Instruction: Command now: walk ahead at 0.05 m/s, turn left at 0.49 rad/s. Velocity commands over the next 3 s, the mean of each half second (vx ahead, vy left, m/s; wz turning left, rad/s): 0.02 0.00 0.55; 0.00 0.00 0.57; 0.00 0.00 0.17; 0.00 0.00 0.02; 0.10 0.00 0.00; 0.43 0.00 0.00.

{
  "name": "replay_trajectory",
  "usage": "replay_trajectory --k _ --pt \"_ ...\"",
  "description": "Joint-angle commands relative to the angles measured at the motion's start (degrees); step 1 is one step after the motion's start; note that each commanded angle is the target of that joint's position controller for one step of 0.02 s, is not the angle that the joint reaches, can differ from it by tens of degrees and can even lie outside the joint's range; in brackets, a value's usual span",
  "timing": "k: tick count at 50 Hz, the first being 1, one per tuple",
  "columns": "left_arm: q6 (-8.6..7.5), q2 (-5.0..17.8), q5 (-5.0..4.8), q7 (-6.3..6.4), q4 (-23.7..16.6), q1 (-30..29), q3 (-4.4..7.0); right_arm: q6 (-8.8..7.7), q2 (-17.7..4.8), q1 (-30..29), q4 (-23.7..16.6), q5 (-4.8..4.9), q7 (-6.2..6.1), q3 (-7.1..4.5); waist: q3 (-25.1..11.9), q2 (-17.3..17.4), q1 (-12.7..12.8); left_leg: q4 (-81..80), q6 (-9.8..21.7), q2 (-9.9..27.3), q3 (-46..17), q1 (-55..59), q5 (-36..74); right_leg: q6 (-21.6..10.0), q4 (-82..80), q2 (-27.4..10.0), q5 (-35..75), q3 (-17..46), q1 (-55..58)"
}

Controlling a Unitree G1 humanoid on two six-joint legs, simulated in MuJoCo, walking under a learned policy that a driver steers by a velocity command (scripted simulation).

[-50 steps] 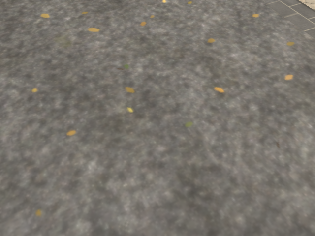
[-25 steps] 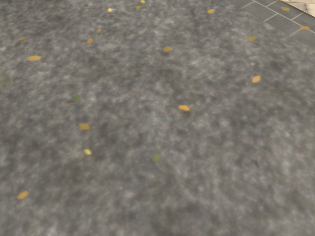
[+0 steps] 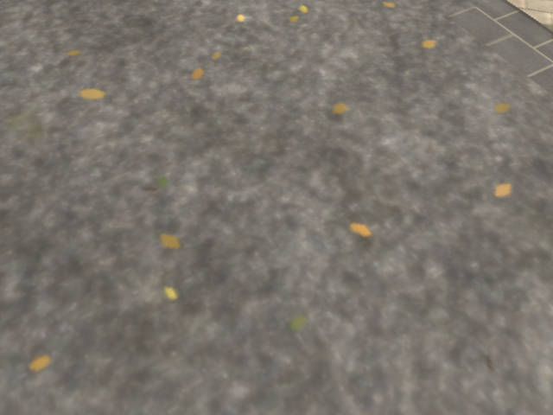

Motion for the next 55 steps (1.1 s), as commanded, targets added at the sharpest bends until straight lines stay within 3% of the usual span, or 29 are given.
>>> replay_trajectory --k 1,4,6,7,8,9,10,11,13,16,20,25,28,29,30,31,32,33,34,35,37,42,45,49,51,52,53,54,55 --pt "-0.59 4.67 -0.11 0.09 -2.22 4.0 1.61 0.15 -9.99 -2.06 -4.89 0.34 -0.92 -3.12 -10.95 8.67 1.32 -9.36 8.89 12.91 -17.66 6.46 -9.69 0.3 -4.82 1.24 3.32 -1.01 5.59" --pt "-1.53 4.9 -0.48 -0.52 -2.47 3.48 1.97 1.07 -9.81 -1.76 -5.13 0.48 -1.07 -3.27 -9.9 9.51 0.92 -8.61 7.89 12.63 -20.73 7.24 -12.79 -0.82 -11.51 1.66 3.89 -0.99 7.52" --pt "-2.23 4.8 -0.68 -1.02 -1.6 5.95 2.38 1.75 -9.52 -2.61 -5.38 1.06 -1.29 -3.26 -9.24 9.54 2.7 -6.59 6.04 10.85 -20.79 5.63 -13.56 -2.46 -21.77 1.85 9.1 -2.38 13.35" --pt "-2.37 6.38 -0.34 -0.95 -1.28 7.37 3.04 1.9 -8.45 -1.59 -5.28 1.3 -1.39 -2.99 -9.14 8.05 3.07 -4.02 3.87 8.58 -19.29 2.59 -16.82 -4.02 -26.46 -1.52 10.83 -0.72 18.21" --pt "-2.17 11.12 1.12 -0.63 -1.81 8.16 4.12 1.82 -6.11 -1.06 -6.05 1.18 -1.28 -2.4 -8.68 -1.72 2.35 6.24 0.53 3.68 -12.5 -5.42 -23.96 -9.07 -30.71 -13.2 8.53 10.35 22.59" --pt "-1.9 13.39 3.08 -0.74 -2.08 6.1 4.73 1.03 -6.73 -2.15 -7.48 1.4 -1.09 -2.85 -5.77 -16.66 1.6 21.07 -2.27 -3.5 -1.11 -11.86 -29.74 -16.62 -35.45 -22.23 15.84 22.99 17.89" --pt "-2.28 10.44 3.23 -0.49 -3.87 2.56 3.89 0.54 -10.36 0.12 -6.22 0.24 -0.87 -4.09 -5.81 -12.56 0.56 32.86 -4.18 0.46 -2.89 -11.23 -28.36 -18.32 -34.5 -23.85 19.51 22.35 15.87" --pt "-2.37 7.65 2.22 -0.09 -4.78 -0.68 3.16 0.88 -11.1 2.28 -4.24 0.66 -0.74 -4.66 -5.57 -8.29 -0.78 37.61 -4.97 0.88 -2.25 -10.7 -25.05 -15.92 -32.88 -20.39 21.21 15.94 15.52" --pt "-2.25 5.89 0.38 0.25 -5.24 -2.36 2.51 2.2 -8.53 4.29 -2.44 0.61 -1.18 -4.22 -4.69 -5.97 -0.53 44.66 -7.0 1.62 -0.83 -12.63 -20.19 -13.31 -31.04 -16.11 24.02 8.26 17.73" --pt "-1.39 6.18 0.69 0.65 -4.62 0.61 2.48 2.54 -5.95 0.19 -4.64 1.51 -0.9 -3.16 -3.88 -7.68 2.1 41.56 -9.0 3.41 3.04 -14.27 -17.14 -14.41 -31.02 -14.24 28.06 2.15 21.22" --pt "-0.45 9.01 0.54 0.83 -3.63 3.54 3.74 2.31 -4.47 -3.87 -7.41 1.32 -0.02 -2.15 -6.09 -9.91 4.86 29.86 -9.8 6.67 5.29 -11.04 -18.96 -16.02 -30.06 -17.15 30.83 0.63 26.77" --pt "-0.39 11.15 -0.7 -0.32 -3.13 2.14 4.8 2.78 -5.37 -3.06 -8.19 1.3 1.13 -2.38 -7.08 -11.33 4.37 16.52 -6.98 6.57 9.94 -0.26 -18.74 -15.68 -28.38 -19.13 33.59 -2.64 23.8" --pt "-0.7 10.26 -2.32 -0.5 -2.17 1.2 4.75 2.99 -5.54 1.83 -6.65 1.26 1.53 -3.12 -7.69 -9.46 1.01 -0.38 -2.38 4.57 11.6 10.54 -7.01 -11.06 -21.65 -17.69 30.03 -6.43 20.23" --pt "-0.96 8.05 -1.69 -0.75 -0.87 4.36 4.24 2.89 -8.1 4.12 -6.16 1.18 1.0 -4.06 -8.77 -3.28 0.78 -4.51 -0.08 6.55 6.38 19.58 2.59 -6.52 -14.26 -14.88 21.93 -10.65 13.27" --pt "-1.14 3.6 1.96 -1.27 -3.31 4.37 2.63 2.59 -15.9 6.03 -7.2 0.86 -0.04 -5.75 -9.87 16.69 2.32 -2.79 6.78 22.94 -15.19 30.86 28.49 -0.19 4.81 -7.28 -9.8 -15.73 -4.93" --pt "-1.41 5.41 1.55 -0.68 -5.41 -1.84 3.06 1.26 -15.67 5.68 -8.18 -1.35 0.5 -5.25 -11.55 15.94 -1.75 -4.07 17.35 29.1 -22.64 25.14 29.13 1.25 15.42 -2.27 -17.45 -6.7 -11.37" --pt "-1.19 7.74 0.19 -0.31 -5.46 -4.14 3.75 0.15 -13.41 4.51 -7.78 -1.72 0.85 -4.58 -10.09 10.11 -2.22 -5.45 16.49 25.84 -18.19 23.06 22.51 0.74 19.63 -3.39 -13.79 -3.42 -11.65" --pt "-0.91 8.02 -0.33 0.01 -4.95 -3.76 4.03 -0.44 -11.79 1.36 -7.33 -0.86 0.6 -4.07 -7.78 8.48 -0.23 -5.61 13.15 22.31 -14.21 21.07 17.41 0.12 18.94 -4.0 -8.5 -2.58 -12.01" --pt "-0.64 7.99 0.14 0.52 -3.8 -2.67 4.25 -0.39 -10.1 -1.12 -7.58 0.25 0.25 -3.54 -7.2 6.49 0.84 -5.53 10.63 19.85 -12.25 20.16 14.01 0.23 17.4 -4.42 -4.64 -2.05 -11.76" --pt "-0.45 8.22 0.54 0.75 -3.59 -1.52 4.44 -0.15 -9.55 -2.98 -7.72 0.89 -0.09 -3.13 -6.85 7.27 1.92 -5.71 9.95 18.54 -11.04 18.07 14.66 0.69 17.03 -3.95 -1.57 -2.16 -10.05" --pt "-0.66 7.29 0.26 0.4 -3.06 0.13 4.33 0.17 -9.08 -3.16 -7.67 0.38 -0.66 -2.74 -8.34 8.02 2.68 -5.86 10.05 16.93 -10.24 16.69 14.9 1.31 16.72 -2.41 2.11 -2.59 -7.04" --pt "-1.05 5.3 -0.07 -0.05 -3.7 -2.32 3.41 0.58 -10.47 -1.68 -6.92 0.5 -1.43 -3.22 -7.97 8.32 1.07 -5.34 9.91 15.65 -13.52 16.86 6.04 1.91 2.03 -0.91 4.04 -1.7 -4.19" --pt "-1.49 5.52 -0.37 -0.6 -4.1 -3.06 3.37 0.92 -11.22 -2.0 -6.98 0.42 -1.19 -3.49 -7.15 9.14 0.51 -5.02 10.23 15.46 -17.27 14.06 1.8 1.41 -4.03 0.19 2.37 -1.14 -0.01" --pt "-2.2 5.75 -0.84 -1.57 -3.88 -1.36 3.32 1.31 -10.13 -2.88 -6.65 0.46 -0.65 -2.86 -8.33 9.77 0.34 -2.39 9.74 15.55 -20.05 14.1 6.59 0.13 -11.17 0.2 1.95 -2.09 6.21" --pt "-2.71 4.74 -0.7 -2.16 -3.34 1.02 3.12 1.57 -8.99 -4.28 -6.49 0.96 -0.76 -2.26 -8.51 9.16 2.49 -0.14 7.65 13.62 -19.7 12.8 7.29 -1.37 -22.45 0.2 9.37 -3.22 12.89" --pt "-2.93 5.18 -0.05 -2.2 -3.27 1.73 3.16 1.51 -7.73 -3.2 -6.08 1.0 -0.92 -1.83 -8.44 7.58 2.87 0.98 5.11 11.76 -18.75 10.48 2.8 -2.62 -27.96 -1.78 16.64 -1.98 17.86" --pt "-2.95 8.38 1.19 -1.93 -4.13 2.14 3.52 1.2 -5.21 -0.62 -5.9 -0.08 -0.97 -1.01 -9.86 -0.48 1.29 7.84 1.41 7.6 -13.8 6.35 -8.03 -5.63 -29.73 -10.89 25.47 6.27 23.26" --pt "-2.62 10.73 2.25 -1.91 -3.89 -0.25 3.66 0.7 -5.22 1.64 -5.94 0.15 -0.98 -1.25 -6.88 -12.04 -2.13 13.09 -1.97 -0.06 -4.71 0.37 -23.66 -13.91 -30.43 -18.21 33.65 15.2 21.02" --pt "-2.88 7.65 2.1 -1.85 -4.38 -0.65 2.99 0.37 -8.63 -0.17 -5.83 -0.62 -1.26 -2.12 -7.0 -12.73 0.44 21.55 -4.93 1.95 -3.19 0.62 -31.14 -19.67 -32.25 -22.24 31.42 19.66 17.89"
